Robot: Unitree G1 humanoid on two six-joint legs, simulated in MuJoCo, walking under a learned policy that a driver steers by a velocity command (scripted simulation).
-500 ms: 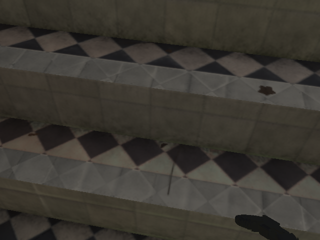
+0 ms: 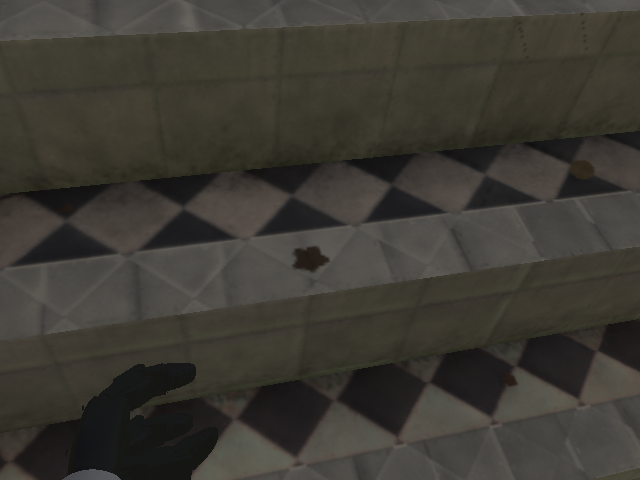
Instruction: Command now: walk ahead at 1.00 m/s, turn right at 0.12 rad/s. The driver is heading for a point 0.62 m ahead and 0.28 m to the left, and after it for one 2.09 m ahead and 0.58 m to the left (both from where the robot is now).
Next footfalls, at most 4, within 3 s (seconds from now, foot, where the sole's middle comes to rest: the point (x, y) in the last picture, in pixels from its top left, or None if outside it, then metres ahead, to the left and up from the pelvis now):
0.48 left None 0.34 0.07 -0.35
0.92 right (399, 476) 0.35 -0.12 -0.35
1.08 left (202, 367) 0.38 0.13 -0.10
1.24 left None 0.34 0.11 -0.34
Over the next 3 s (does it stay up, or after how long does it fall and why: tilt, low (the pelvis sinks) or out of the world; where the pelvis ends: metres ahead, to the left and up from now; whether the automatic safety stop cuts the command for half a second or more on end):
falls after 1.74 s (tilt)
